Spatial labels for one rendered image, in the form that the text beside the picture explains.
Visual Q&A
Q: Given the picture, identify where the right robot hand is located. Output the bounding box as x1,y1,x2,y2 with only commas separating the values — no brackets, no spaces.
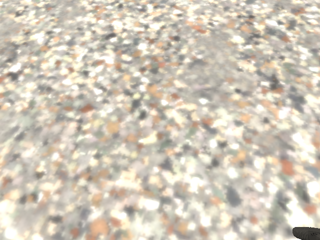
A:
292,227,320,240

